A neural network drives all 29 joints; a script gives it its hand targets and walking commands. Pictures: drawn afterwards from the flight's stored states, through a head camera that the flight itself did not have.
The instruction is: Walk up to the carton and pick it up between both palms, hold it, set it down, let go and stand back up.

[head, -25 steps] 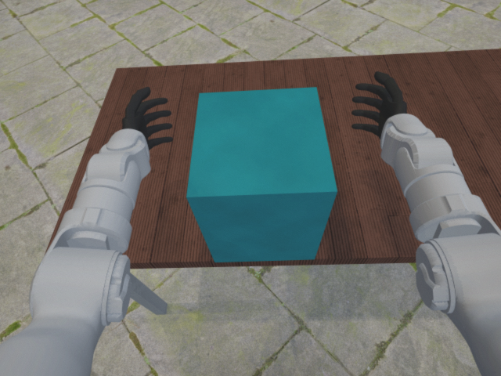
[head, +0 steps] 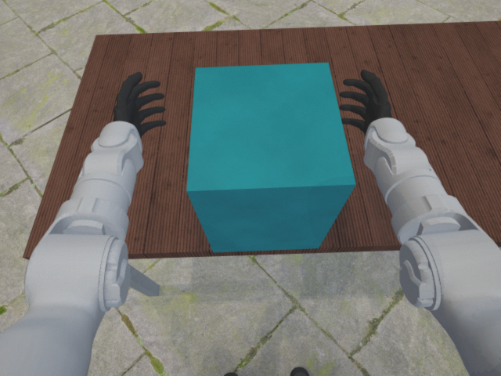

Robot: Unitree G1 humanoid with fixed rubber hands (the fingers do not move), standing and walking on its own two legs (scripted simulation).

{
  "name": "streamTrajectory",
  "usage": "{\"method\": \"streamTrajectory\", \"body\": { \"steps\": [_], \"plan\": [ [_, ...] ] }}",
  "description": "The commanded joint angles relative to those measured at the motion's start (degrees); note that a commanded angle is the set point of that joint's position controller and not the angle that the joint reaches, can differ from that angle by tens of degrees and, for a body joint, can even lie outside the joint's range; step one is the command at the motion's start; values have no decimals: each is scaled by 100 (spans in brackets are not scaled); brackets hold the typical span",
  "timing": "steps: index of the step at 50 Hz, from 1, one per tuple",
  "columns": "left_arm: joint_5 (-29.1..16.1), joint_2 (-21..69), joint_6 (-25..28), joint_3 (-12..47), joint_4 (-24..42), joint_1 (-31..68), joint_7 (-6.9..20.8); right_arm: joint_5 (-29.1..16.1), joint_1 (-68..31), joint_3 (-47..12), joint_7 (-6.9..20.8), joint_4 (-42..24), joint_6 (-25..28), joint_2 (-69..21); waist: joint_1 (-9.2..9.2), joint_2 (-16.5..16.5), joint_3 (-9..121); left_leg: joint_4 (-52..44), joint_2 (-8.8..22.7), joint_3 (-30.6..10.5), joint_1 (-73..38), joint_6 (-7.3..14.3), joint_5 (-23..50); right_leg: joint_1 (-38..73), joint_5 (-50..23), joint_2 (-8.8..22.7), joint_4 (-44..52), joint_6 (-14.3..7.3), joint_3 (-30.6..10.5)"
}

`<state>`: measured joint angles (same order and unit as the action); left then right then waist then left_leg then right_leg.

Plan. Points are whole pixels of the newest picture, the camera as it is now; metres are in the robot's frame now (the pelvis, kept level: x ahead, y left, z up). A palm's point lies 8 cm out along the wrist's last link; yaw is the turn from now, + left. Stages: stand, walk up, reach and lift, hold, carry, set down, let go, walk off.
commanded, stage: reach and lift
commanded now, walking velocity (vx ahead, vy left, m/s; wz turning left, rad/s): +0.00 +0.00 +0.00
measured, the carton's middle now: (264, 168) +0.45 -0.02 +0.00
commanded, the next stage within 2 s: none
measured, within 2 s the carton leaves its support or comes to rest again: leaves its support in 1.76 s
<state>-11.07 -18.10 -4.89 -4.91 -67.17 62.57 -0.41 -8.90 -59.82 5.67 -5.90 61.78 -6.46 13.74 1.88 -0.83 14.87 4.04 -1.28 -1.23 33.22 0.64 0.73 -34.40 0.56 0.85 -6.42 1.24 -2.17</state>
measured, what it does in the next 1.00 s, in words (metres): stands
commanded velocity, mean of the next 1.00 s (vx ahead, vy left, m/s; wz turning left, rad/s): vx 0.00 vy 0.00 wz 0.00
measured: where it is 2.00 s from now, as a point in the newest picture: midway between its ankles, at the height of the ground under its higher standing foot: outside the picture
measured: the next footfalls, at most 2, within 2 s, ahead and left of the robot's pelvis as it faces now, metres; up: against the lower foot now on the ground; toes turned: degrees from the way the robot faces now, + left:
none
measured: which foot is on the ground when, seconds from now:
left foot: down 0.00-1.00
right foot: down 0.00-1.00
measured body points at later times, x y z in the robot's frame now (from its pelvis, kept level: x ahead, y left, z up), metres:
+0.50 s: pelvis -0.02 -0.02 +0.00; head +0.13 -0.04 +0.42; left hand +0.47 +0.12 +0.02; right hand +0.44 -0.20 +0.00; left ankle -0.02 +0.11 -0.74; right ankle -0.02 -0.13 -0.74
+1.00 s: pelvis +0.03 -0.01 +0.00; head +0.17 -0.02 +0.42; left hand +0.49 +0.11 +0.00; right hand +0.45 -0.19 -0.01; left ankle -0.02 +0.11 -0.74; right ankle -0.02 -0.13 -0.74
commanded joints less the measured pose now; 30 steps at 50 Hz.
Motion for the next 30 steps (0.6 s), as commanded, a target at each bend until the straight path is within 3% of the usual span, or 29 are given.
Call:
{"method": "streamTrajectory", "body": {
  "steps": [1,3,6,7,10,12,13,14,15,19,20,21,22,25,29,30],
  "plan": [
    [186,-377,356,-114,1284,2350,4,253,-2194,434,175,-861,432,869,73,-688,4560,1459,140,-121,-4516,-588,4763,894,-2485,-409,-22,28,268],
    [302,-323,454,-180,1248,2299,-44,281,-2167,453,268,-861,581,823,-23,-566,4437,1465,142,-84,-4645,-655,4718,781,-2312,-409,166,-2,299],
    [349,-173,650,-133,1424,2195,-89,334,-2093,562,332,-819,824,759,68,-351,4208,1373,144,-126,-4367,-602,4518,1097,-2480,-394,67,-9,250],
    [409,-68,705,-91,1378,2143,-84,349,-2110,533,347,-838,894,683,33,-424,4187,1317,136,-105,-4293,-598,4351,1140,-2381,-358,105,-3,238],
    [523,-1,882,-168,1211,1918,-146,436,-2024,522,350,-819,1136,527,-79,-219,3972,1191,158,-101,-3880,-551,3964,1407,-2246,-327,22,19,256],
    [677,-31,1027,-265,1198,1819,-203,543,-1953,635,328,-663,1269,485,-67,-210,3971,971,115,-62,-3616,-458,3409,1622,-2325,-266,-42,85,193],
    [709,61,1094,-281,1135,1821,-214,620,-1915,649,316,-677,1335,380,-19,-26,3820,947,123,-85,-3458,-456,3221,1543,-2103,-289,-94,86,235],
    [743,106,1139,-321,1079,1856,-221,617,-1950,608,297,-607,1393,306,-101,-21,3747,918,81,-28,-3254,-416,2842,1591,-2016,-274,-85,102,225],
    [809,145,1188,-365,972,1827,-241,705,-1907,647,264,-537,1429,266,-35,123,3681,842,79,-10,-2991,-374,2539,1671,-1978,-251,-118,131,253],
    [1134,268,1369,-665,872,1971,-203,973,-2019,804,198,-590,1566,-171,-39,184,3718,597,-6,123,-2336,-223,1389,1734,-1675,-245,-232,231,303],
    [1229,307,1426,-738,943,1986,-208,1047,-2026,845,159,-573,1588,-321,-55,235,3699,536,-2,117,-2154,-196,1255,1762,-1647,-206,-300,249,276],
    [1293,370,1472,-773,884,1989,-222,1198,-1990,871,117,-676,1619,-349,51,410,3812,462,22,88,-2016,-159,1103,1903,-1742,-191,-344,252,341],
    [1387,475,1517,-906,868,1924,-196,1318,-1984,882,75,-820,1672,-476,12,477,4004,487,-21,147,-1892,-129,972,2008,-1798,-198,-372,289,350],
    [1654,727,1660,-1068,996,2014,-78,1627,-2110,988,-51,-1238,1768,-920,89,411,4520,327,-82,195,-1665,-10,864,2310,-2399,-149,-562,376,298],
    [2253,1412,1763,-1452,775,1884,85,2249,-2059,1340,-74,-1408,1856,-1580,36,147,4818,121,-128,256,-1462,-13,978,2590,-2799,-150,-557,353,362],
    [2406,1567,1776,-1575,810,1858,121,2439,-1988,1419,-53,-1440,1866,-1839,103,290,4916,32,-113,287,-1579,40,1037,2562,-2828,-151,-503,381,413]
  ]
}}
